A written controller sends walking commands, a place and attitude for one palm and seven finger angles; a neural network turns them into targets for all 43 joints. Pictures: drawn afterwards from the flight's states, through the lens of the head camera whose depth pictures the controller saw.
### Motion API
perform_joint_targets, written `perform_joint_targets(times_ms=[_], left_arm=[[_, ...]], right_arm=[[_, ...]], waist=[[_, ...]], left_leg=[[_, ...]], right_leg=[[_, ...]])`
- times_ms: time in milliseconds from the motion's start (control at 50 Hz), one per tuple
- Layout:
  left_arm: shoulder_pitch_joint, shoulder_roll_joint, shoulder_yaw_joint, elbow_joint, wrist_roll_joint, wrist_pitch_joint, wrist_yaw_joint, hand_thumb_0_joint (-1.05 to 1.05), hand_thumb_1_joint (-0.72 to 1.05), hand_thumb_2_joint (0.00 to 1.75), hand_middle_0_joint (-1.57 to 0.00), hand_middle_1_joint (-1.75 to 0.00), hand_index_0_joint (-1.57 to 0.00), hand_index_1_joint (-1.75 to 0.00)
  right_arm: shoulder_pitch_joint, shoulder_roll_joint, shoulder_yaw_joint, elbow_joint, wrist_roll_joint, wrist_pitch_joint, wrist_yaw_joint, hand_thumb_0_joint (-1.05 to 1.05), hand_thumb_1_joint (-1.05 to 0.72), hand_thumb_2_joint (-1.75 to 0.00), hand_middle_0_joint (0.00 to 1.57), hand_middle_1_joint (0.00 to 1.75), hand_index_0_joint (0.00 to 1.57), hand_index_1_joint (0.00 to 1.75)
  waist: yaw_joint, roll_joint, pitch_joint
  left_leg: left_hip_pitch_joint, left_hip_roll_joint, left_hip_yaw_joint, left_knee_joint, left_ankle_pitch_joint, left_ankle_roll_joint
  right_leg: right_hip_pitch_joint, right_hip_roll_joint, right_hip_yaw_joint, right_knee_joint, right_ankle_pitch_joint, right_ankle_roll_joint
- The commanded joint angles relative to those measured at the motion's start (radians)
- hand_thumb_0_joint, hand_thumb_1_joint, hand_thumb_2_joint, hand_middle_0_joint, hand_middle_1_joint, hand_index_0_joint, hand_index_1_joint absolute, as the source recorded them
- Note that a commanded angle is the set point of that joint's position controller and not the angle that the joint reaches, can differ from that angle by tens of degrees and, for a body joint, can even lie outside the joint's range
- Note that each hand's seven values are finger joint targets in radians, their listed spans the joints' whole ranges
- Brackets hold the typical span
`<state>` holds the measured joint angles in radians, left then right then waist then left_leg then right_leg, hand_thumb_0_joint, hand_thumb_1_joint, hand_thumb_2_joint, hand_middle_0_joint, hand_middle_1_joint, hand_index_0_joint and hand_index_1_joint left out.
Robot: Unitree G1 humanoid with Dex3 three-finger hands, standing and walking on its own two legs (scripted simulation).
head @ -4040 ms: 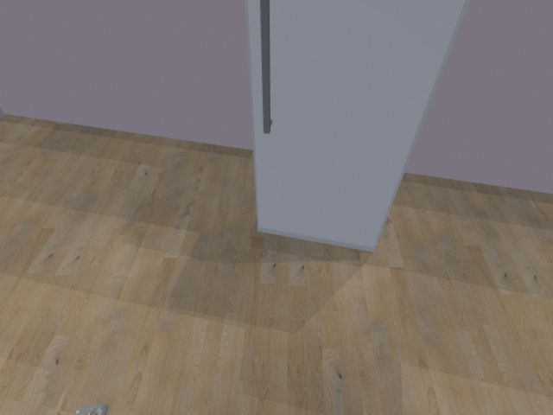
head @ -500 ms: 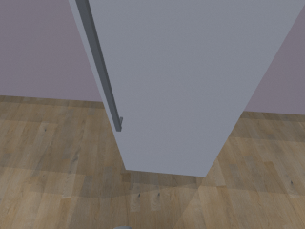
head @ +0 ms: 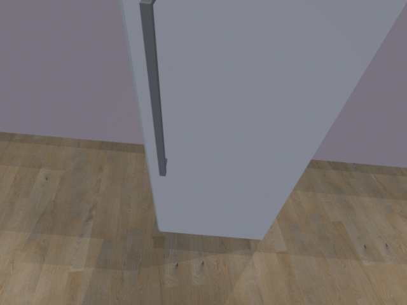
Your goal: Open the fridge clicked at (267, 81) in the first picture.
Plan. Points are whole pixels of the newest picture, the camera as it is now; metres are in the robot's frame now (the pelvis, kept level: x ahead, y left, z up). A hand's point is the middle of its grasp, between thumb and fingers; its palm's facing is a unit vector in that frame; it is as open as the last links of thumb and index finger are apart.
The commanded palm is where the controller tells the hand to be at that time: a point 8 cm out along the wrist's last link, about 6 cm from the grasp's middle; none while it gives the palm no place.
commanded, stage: come to a stop and stand still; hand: left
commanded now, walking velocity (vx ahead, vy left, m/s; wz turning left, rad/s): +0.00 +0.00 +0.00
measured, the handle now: (158, 108) +0.52 +0.14 +0.10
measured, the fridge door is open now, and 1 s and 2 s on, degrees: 0 0 0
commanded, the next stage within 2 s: look again from close up in 0.98 s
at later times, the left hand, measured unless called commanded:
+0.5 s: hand out of the picture -0.03 +0.09 -0.19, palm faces +0.07 -0.99 -0.11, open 7.4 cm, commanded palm none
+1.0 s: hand out of the picture +0.02 +0.19 -0.18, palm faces +0.02 -0.97 -0.25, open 7.4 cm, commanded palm none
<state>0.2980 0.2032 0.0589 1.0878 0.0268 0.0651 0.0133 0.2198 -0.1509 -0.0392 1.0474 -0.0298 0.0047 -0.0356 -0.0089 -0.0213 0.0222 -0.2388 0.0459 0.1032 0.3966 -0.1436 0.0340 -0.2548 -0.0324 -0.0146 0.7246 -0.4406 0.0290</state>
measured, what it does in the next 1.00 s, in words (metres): steps on the spot: right foot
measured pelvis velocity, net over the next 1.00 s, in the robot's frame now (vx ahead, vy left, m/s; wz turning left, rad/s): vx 0.00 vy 0.00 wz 0.00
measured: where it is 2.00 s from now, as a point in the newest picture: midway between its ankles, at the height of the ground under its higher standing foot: outside the picture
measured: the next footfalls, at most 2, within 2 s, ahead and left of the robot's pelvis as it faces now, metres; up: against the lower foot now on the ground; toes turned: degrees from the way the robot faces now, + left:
right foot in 0.08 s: +0.01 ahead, -0.15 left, +0.00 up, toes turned -2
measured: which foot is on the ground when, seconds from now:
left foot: down 0.00-1.00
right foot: up 0.00-0.06, down 0.08-1.00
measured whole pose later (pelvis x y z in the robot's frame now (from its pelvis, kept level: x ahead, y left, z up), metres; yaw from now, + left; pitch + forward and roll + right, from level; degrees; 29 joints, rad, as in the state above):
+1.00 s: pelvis +0.00 +0.00 -0.01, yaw +0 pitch -1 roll +0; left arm 0.30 0.21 0.01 1.03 0.02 -0.01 0.04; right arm 0.26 -0.18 0.00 1.03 -0.02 -0.01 -0.01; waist 0.00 0.00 0.01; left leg -0.30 0.02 0.07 0.55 -0.24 0.02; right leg -0.17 -0.05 -0.01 0.53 -0.34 0.04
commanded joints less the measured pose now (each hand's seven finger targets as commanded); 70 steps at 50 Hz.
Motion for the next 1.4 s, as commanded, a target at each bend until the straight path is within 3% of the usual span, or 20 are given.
perform_joint_targets(times_ms=[0,20,40,60,80,100,120,180,220,340,480,500,520,540,560,640,720,760,860,1380], left_arm=[[0.076,-0.003,-0.013,-0.014,-0.011,-0.037,0.002,0.00,0.90,0.90,-0.20,-0.30,-0.20,-0.30],[0.103,0.008,-0.013,0.002,-0.009,-0.042,0.006,0.00,0.90,0.90,-0.20,-0.30,-0.20,-0.30],[0.105,0.033,-0.014,0.008,-0.009,-0.053,0.013,0.00,0.90,0.90,-0.20,-0.30,-0.20,-0.30],[0.090,0.059,-0.017,0.010,-0.008,-0.061,0.017,0.00,0.90,0.90,-0.20,-0.30,-0.20,-0.30],[0.067,0.079,-0.022,0.005,-0.012,-0.065,0.018,0.00,0.90,0.90,-0.20,-0.30,-0.20,-0.30],[0.035,0.088,-0.020,0.007,-0.014,-0.074,0.017,0.00,0.90,0.90,-0.20,-0.30,-0.20,-0.30],[0.020,0.071,-0.023,0.005,-0.014,-0.074,0.019,0.00,0.90,0.90,-0.20,-0.30,-0.20,-0.30],[0.023,0.029,-0.034,0.012,-0.020,-0.076,0.021,0.00,0.90,0.90,-0.20,-0.30,-0.20,-0.30],[0.042,0.021,-0.033,0.016,-0.022,-0.075,0.023,0.00,0.90,0.90,-0.20,-0.30,-0.20,-0.30],[0.075,-0.003,-0.031,0.029,-0.022,-0.071,0.027,0.00,0.90,0.90,-0.20,-0.30,-0.20,-0.30],[0.101,-0.029,-0.031,0.036,-0.021,-0.074,0.028,0.00,0.90,0.90,-0.20,-0.30,-0.20,-0.30],[0.168,0.010,-0.043,0.047,0.001,-0.106,0.060,0.00,0.90,0.90,-0.20,-0.30,-0.20,-0.30],[0.098,0.049,-0.039,-0.008,0.000,-0.120,0.053,0.00,0.90,0.90,-0.20,-0.30,-0.20,-0.30],[0.052,0.055,-0.030,-0.026,0.002,-0.132,0.049,0.00,0.90,0.90,-0.20,-0.30,-0.20,-0.30],[0.047,0.049,-0.030,-0.035,-0.005,-0.133,0.047,0.00,0.90,0.90,-0.20,-0.30,-0.20,-0.30],[0.084,0.005,-0.038,-0.046,-0.004,-0.105,0.042,0.00,0.90,0.90,-0.20,-0.30,-0.20,-0.30],[0.088,0.018,-0.038,-0.065,-0.004,-0.088,0.037,0.00,0.90,0.90,-0.20,-0.30,-0.20,-0.30],[0.097,0.031,-0.036,-0.073,-0.003,-0.088,0.035,0.00,0.90,0.90,-0.20,-0.30,-0.20,-0.30],[0.086,0.070,-0.034,-0.085,-0.005,-0.089,0.031,0.00,0.90,0.90,-0.20,-0.30,-0.20,-0.30],[0.020,0.152,-0.039,-0.068,-0.006,-0.087,0.017,0.00,0.90,0.90,-0.20,-0.30,-0.20,-0.30]], right_arm=[[0.053,-0.174,-0.041,0.003,0.010,-0.005,-0.004,0.00,-0.90,-0.90,0.20,0.30,0.20,0.30],[0.057,-0.154,-0.039,0.008,0.014,-0.004,-0.001,0.00,-0.90,-0.90,0.20,0.30,0.20,0.30],[0.066,-0.117,-0.031,0.017,0.020,-0.005,0.004,0.00,-0.90,-0.90,0.20,0.30,0.20,0.30],[0.063,-0.075,-0.020,0.016,0.025,-0.005,0.008,0.00,-0.90,-0.90,0.20,0.30,0.20,0.30],[0.061,-0.048,-0.008,0.017,0.024,-0.003,0.014,0.00,-0.90,-0.90,0.20,0.30,0.20,0.30],[0.056,-0.040,-0.002,0.024,0.017,0.006,0.015,0.00,-0.90,-0.90,0.20,0.30,0.20,0.30],[0.067,-0.048,-0.001,0.033,0.012,0.011,0.015,0.00,-0.90,-0.90,0.20,0.30,0.20,0.30],[0.140,-0.040,0.008,0.082,0.012,0.001,0.011,0.00,-0.90,-0.90,0.20,0.30,0.20,0.30],[0.151,-0.045,0.007,0.095,0.013,0.001,0.008,0.00,-0.90,-0.90,0.20,0.30,0.20,0.30],[0.176,-0.020,0.010,0.111,0.014,0.000,0.002,0.00,-0.90,-0.90,0.20,0.30,0.20,0.30],[0.183,-0.011,0.009,0.108,0.016,-0.010,-0.005,0.00,-0.90,-0.90,0.20,0.30,0.20,0.30],[0.040,-0.052,0.016,0.024,0.018,-0.029,0.011,0.00,-0.90,-0.90,0.20,0.30,0.20,0.30],[0.119,0.004,0.015,-0.006,0.015,-0.018,0.020,0.00,-0.90,-0.90,0.20,0.30,0.20,0.30],[0.145,0.004,0.020,-0.003,0.007,-0.022,0.026,0.00,-0.90,-0.90,0.20,0.30,0.20,0.30],[0.182,-0.009,0.020,-0.002,0.010,-0.027,0.023,0.00,-0.90,-0.90,0.20,0.30,0.20,0.30],[0.165,-0.055,0.016,-0.030,0.011,-0.035,0.015,0.00,-0.90,-0.90,0.20,0.30,0.20,0.30],[0.133,-0.093,0.012,-0.055,0.010,-0.026,0.016,0.00,-0.90,-0.90,0.20,0.30,0.20,0.30],[0.119,-0.103,0.012,-0.059,0.010,-0.030,0.017,0.00,-0.90,-0.90,0.20,0.30,0.20,0.30],[0.092,-0.139,0.014,-0.064,0.013,-0.041,0.015,0.00,-0.90,-0.90,0.20,0.30,0.20,0.30],[-0.027,-0.206,0.011,-0.032,0.019,-0.038,0.020,0.00,-0.90,-0.90,0.20,0.30,0.20,0.30]], waist=[[0.006,0.177,-0.029],[0.012,0.142,-0.021],[0.016,0.084,0.000],[0.003,0.001,0.030],[-0.007,-0.020,0.034],[-0.010,-0.176,0.069],[-0.008,-0.227,0.122],[-0.026,-0.078,0.113],[-0.017,-0.043,0.109],[-0.005,0.007,0.140],[0.001,0.027,0.096],[0.054,0.012,0.127],[-0.036,0.019,0.057],[-0.036,0.050,0.001],[-0.045,0.027,-0.033],[-0.010,0.091,0.047],[-0.001,0.015,0.100],[0.008,0.053,0.073],[0.018,0.037,0.017],[0.016,0.036,-0.002]], left_leg=[[0.050,0.188,-0.227,-0.142,-0.104,0.067],[0.000,0.156,-0.198,-0.132,-0.157,0.034],[-0.058,0.115,-0.170,-0.078,-0.160,0.002],[-0.067,0.064,-0.104,-0.026,-0.165,-0.033],[-0.008,0.031,-0.079,0.006,-0.147,-0.044],[0.008,0.020,-0.063,0.037,-0.130,-0.048],[0.012,0.025,-0.064,0.058,-0.111,-0.044],[0.069,0.042,-0.076,0.020,-0.016,-0.043],[0.055,0.050,-0.077,0.010,-0.046,-0.048],[0.014,0.053,-0.082,0.004,-0.054,-0.048],[0.028,0.061,-0.092,-0.002,-0.018,-0.043],[-0.074,0.052,-0.077,0.228,-0.010,-0.065],[-0.064,0.027,-0.082,0.231,-0.166,-0.047],[-0.022,0.021,-0.082,0.202,-0.120,-0.051],[0.011,0.024,-0.095,0.169,-0.067,-0.040],[-0.066,0.059,-0.145,0.093,-0.032,-0.005],[-0.116,0.056,-0.174,0.021,-0.188,0.003],[-0.100,0.063,-0.183,0.004,-0.155,0.010],[-0.046,0.069,-0.173,0.010,-0.009,0.018],[0.045,0.066,-0.139,-0.001,0.039,0.004]], right_leg=[[0.065,0.012,-0.052,-0.283,0.147,-0.012],[0.130,0.003,-0.048,-0.368,0.203,-0.017],[0.177,-0.050,0.022,-0.440,0.215,-0.032],[0.118,-0.137,0.108,-0.474,0.146,-0.065],[0.022,-0.184,0.142,-0.510,0.065,-0.087],[-0.063,-0.167,0.162,-0.556,-0.034,-0.089],[-0.119,-0.163,0.165,-0.582,-0.081,-0.092],[-0.109,-0.108,0.097,-0.506,0.026,-0.077],[-0.095,-0.092,0.087,-0.500,-0.003,-0.069],[-0.077,-0.074,0.075,-0.476,0.025,-0.067],[-0.036,-0.066,0.061,-0.445,0.114,-0.063],[-0.044,-0.126,0.154,-0.438,0.559,-0.045],[-0.042,-0.175,0.146,-0.440,0.364,-0.093],[-0.025,-0.174,0.122,-0.399,0.386,-0.118],[-0.016,-0.125,0.089,-0.355,0.302,-0.112],[-0.036,-0.042,0.038,-0.295,0.117,-0.082],[-0.056,-0.030,0.036,-0.284,0.032,-0.072],[-0.027,-0.030,0.027,-0.267,0.092,-0.066],[0.026,-0.044,0.021,-0.266,0.192,-0.054],[0.027,-0.074,0.058,-0.335,0.244,-0.048]])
